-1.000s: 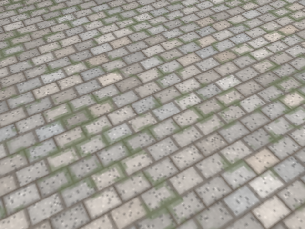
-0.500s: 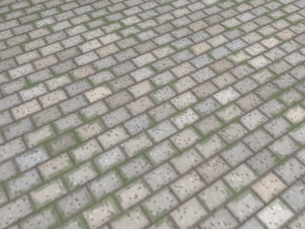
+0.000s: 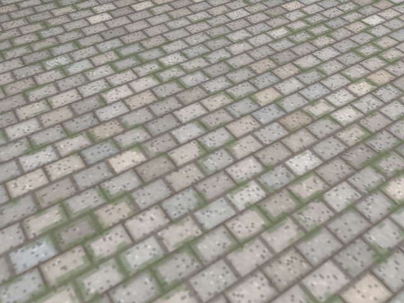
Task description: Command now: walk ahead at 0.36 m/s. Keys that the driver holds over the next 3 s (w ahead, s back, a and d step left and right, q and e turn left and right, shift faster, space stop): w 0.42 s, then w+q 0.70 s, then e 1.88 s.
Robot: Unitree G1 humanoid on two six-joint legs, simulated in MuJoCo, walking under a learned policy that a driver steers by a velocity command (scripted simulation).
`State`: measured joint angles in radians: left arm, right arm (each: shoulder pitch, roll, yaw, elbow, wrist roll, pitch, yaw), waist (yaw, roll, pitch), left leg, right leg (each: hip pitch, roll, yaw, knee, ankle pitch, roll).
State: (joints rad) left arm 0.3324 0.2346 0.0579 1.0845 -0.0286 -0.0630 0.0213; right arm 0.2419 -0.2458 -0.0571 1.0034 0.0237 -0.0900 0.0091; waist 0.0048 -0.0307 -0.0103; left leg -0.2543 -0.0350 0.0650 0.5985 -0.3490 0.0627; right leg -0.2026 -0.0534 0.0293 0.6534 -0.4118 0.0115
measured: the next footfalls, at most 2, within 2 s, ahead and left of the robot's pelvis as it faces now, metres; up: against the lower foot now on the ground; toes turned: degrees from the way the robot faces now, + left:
right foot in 0.42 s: +0.37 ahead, -0.14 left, +0.00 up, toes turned -2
left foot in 1.00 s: +0.64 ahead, +0.13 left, +0.00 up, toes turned +20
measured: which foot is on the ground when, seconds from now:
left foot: down 0.00-0.42, up 0.44-0.98, down 1.00-1.00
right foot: down 0.00-0.00, up 0.02-0.40, down 0.42-1.00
